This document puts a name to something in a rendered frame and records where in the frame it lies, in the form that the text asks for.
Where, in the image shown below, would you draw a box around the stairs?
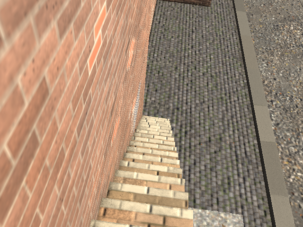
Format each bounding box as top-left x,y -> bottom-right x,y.
90,115 -> 193,227

